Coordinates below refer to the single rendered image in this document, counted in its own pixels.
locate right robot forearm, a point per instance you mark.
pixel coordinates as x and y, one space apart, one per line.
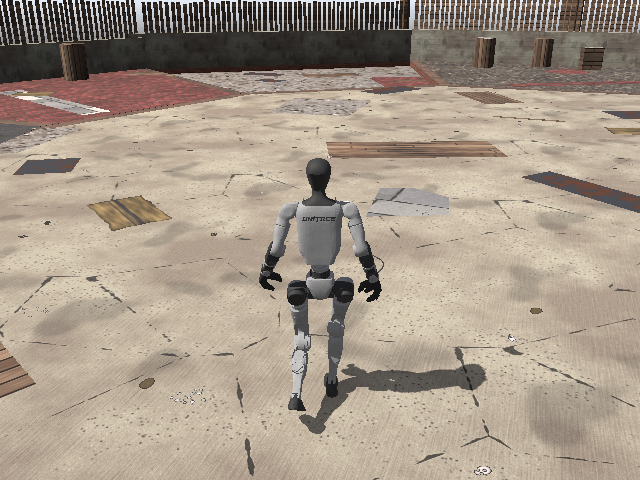
369 266

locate left robot upper arm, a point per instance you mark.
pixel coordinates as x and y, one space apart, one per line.
287 212

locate right robot upper arm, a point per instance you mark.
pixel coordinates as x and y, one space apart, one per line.
350 211

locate left robot hand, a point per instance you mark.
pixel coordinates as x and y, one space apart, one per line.
265 284

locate robot head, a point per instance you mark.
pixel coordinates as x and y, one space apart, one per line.
318 172

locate right robot hand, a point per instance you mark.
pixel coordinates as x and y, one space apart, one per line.
369 287

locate left robot forearm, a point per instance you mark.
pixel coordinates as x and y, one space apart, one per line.
269 262

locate robot right shin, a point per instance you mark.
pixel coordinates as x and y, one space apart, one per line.
335 347

